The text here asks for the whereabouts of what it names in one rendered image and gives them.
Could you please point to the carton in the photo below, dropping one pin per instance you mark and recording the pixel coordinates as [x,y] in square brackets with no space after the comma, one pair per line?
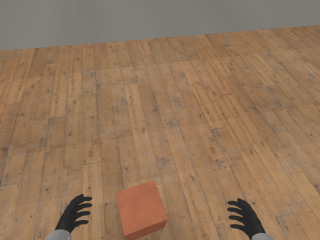
[141,210]

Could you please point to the left robot forearm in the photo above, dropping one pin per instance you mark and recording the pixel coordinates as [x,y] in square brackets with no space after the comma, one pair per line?
[59,234]

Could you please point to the robot right hand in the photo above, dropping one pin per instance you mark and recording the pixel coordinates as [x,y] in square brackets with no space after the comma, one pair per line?
[250,220]

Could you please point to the robot left hand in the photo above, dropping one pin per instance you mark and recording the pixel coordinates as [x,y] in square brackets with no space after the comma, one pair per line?
[68,219]

